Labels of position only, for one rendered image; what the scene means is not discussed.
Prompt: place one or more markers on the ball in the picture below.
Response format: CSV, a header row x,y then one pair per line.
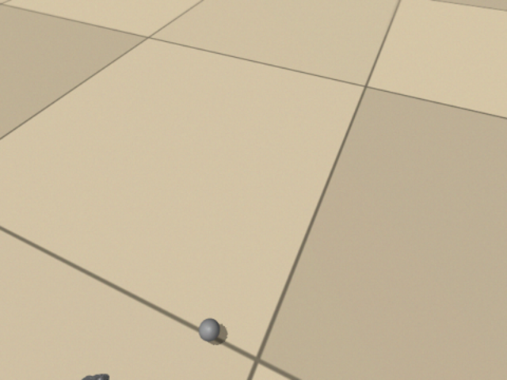
x,y
209,329

